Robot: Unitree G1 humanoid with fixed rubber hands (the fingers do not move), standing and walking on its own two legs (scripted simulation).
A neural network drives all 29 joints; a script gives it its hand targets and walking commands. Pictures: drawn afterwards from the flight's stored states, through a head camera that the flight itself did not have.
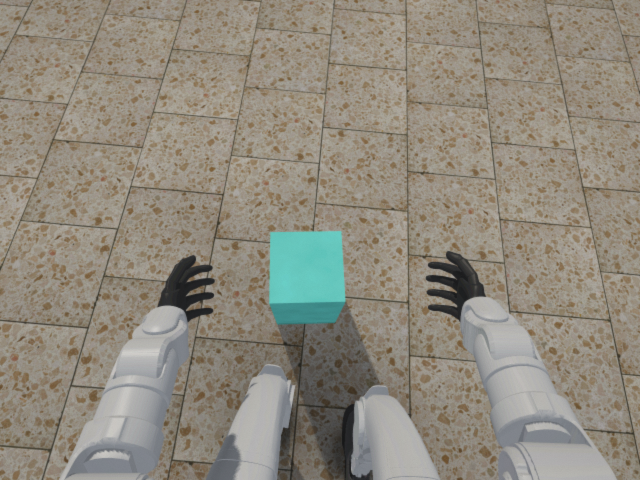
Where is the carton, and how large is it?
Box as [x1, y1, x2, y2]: [269, 231, 345, 324]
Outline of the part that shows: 340,231 270,232 269,303 277,324 318,323 335,321 345,301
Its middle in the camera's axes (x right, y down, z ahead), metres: -0.03 +0.12 +0.99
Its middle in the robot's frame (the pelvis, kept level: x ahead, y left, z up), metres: +0.48 +0.06 -0.54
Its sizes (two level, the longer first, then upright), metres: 0.166 0.165 0.288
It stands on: the floor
